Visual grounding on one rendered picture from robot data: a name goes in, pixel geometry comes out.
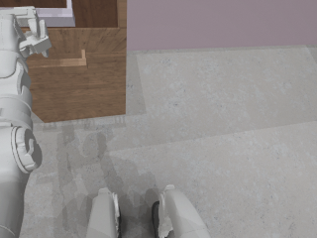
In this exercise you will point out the right robot shin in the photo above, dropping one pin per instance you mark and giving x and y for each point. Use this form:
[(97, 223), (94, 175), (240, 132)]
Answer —
[(165, 224)]

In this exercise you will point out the robot right foot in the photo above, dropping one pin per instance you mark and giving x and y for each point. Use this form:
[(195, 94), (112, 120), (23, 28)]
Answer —
[(155, 219)]

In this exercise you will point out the cabinet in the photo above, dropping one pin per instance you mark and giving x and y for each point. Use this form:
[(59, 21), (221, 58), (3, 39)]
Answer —
[(99, 91)]

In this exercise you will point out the drawer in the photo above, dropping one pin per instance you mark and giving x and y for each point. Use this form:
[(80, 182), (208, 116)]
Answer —
[(87, 13)]

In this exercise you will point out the robot left hand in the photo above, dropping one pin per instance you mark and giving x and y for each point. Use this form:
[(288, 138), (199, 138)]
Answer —
[(36, 41)]

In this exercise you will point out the robot left upper arm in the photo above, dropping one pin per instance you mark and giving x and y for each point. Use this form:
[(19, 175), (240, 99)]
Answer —
[(20, 154)]

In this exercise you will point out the left robot forearm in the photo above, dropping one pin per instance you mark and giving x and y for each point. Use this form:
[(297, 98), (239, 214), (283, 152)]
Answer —
[(16, 99)]

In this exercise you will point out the handle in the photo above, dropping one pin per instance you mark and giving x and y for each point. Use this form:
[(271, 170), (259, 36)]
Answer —
[(54, 17), (56, 65)]

